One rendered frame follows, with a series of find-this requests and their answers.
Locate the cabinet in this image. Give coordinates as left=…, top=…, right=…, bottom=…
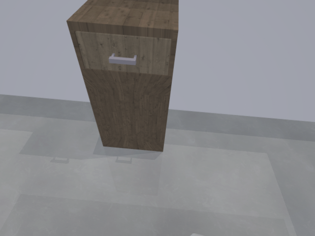
left=66, top=0, right=179, bottom=152

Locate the drawer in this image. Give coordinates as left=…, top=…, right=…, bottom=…
left=75, top=31, right=171, bottom=75

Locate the handle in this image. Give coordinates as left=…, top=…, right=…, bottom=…
left=109, top=53, right=137, bottom=65

